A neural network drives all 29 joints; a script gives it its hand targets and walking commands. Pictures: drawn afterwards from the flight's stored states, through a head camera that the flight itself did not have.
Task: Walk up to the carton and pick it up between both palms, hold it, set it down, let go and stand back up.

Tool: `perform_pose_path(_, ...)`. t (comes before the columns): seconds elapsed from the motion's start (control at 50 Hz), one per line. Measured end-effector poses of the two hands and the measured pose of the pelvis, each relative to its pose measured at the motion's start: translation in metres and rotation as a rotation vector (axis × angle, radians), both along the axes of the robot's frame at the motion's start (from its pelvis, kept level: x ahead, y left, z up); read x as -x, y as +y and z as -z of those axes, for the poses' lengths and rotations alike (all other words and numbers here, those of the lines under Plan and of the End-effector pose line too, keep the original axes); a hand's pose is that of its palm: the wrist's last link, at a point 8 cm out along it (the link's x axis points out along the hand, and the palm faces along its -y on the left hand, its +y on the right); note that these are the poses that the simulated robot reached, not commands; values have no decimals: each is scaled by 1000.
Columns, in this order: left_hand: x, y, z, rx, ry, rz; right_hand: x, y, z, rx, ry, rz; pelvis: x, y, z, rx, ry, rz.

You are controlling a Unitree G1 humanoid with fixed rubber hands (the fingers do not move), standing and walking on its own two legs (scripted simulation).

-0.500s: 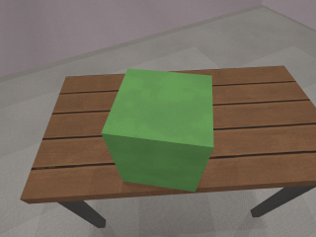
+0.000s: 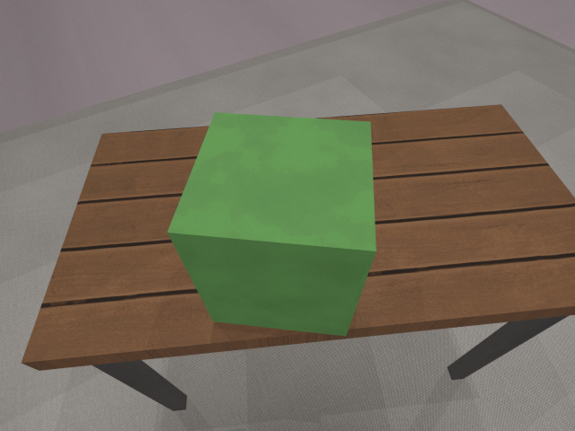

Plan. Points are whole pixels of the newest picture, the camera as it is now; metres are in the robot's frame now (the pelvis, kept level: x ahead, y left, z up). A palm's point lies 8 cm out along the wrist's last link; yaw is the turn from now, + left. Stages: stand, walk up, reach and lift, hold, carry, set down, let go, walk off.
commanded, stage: reach and lift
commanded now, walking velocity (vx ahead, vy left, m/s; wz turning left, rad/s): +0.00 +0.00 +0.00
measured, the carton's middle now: (284, 231) +0.37 +0.03 +0.05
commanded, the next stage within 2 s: none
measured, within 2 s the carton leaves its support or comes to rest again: neither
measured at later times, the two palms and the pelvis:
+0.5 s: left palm out of the picture +0.11 +0.24 -0.10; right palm out of the picture +0.09 -0.25 -0.09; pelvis -0.02 -0.02 +0.00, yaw +0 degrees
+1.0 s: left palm (127, 422) +0.14 +0.24 -0.06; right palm out of the picture +0.12 -0.21 -0.04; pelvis -0.01 +0.00 +0.01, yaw -1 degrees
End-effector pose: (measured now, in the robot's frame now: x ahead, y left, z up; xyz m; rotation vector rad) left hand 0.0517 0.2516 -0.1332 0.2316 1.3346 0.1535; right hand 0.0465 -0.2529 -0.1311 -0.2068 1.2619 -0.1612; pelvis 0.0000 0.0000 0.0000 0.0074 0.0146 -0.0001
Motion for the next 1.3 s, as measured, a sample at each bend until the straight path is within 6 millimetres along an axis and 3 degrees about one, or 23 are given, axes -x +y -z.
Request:
perform_pose_path(0.04, -18, 5, 11, -19, 52, 1, -20, -2, 10, -7, -26, -22, 11, -2, 12, -2, 8, -15)
perform_pose_path(0.1, -61, 5, 18, -16, 7, 17, -61, -3, 15, -3, -114, -58, 27, -6, 26, -2, -1, -25)
perform_pose_path(0.16, -103, -3, 7, -6, -106, 54, -97, 3, 6, -17, -233, -75, 35, -8, 31, 6, -4, -22)
perform_pose_path(0.22, -124, -16, -16, 19, -210, 107, -114, 10, -15, -43, -336, -76, 36, -9, 25, 14, -22, -10)
perform_pose_path(0.28, -120, -28, -35, 53, -254, 127, -109, 12, -35, -48, -391, -46, 30, -11, 15, 16, -43, -1)
perform_pose_path(0.36, -94, -31, -46, 68, -244, 98, -85, 3, -49, -17, -392, 5, 21, -14, 4, 13, -74, -5)
perform_pose_path(0.48, -60, -15, -39, 23, -209, 36, -51, 3, -46, 9, -361, 17, 23, -17, 3, 2, -114, -6)
perform_pose_path(0.58, -61, -12, -39, 20, -239, 55, -42, 25, -43, -38, -382, 30, 32, -15, 5, -4, -113, 8)
perform_pose_path(0.68, -85, -17, -55, 38, -350, 93, -45, 46, -46, -90, -426, 24, 35, -8, 2, -1, -100, 24)
perform_pose_path(0.78, -98, -18, -74, 56, -437, 107, -49, 52, -57, -87, -475, 21, 31, -2, -4, 6, -104, 34)
perform_pose_path(1.0, -88, -11, -76, 88, -492, 68, -71, 39, -91, -27, -576, 24, 12, 1, -13, 8, -108, 22)
perform_pose_path(1.3, -97, -13, -89, 134, -632, 47, -111, 72, -102, -107, -667, 56, -17, 3, -17, 13, -100, 9)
